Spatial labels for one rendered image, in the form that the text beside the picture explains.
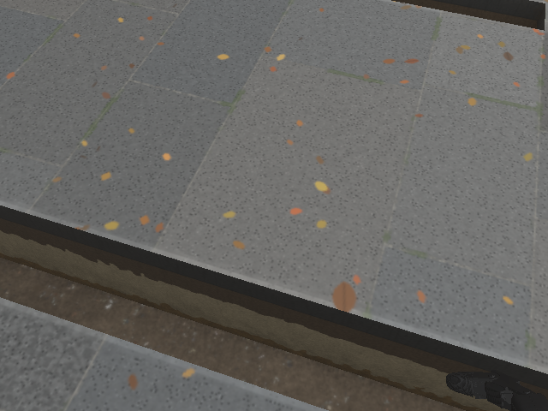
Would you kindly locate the right robot hand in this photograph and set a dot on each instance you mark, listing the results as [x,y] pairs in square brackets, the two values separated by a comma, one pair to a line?
[498,388]

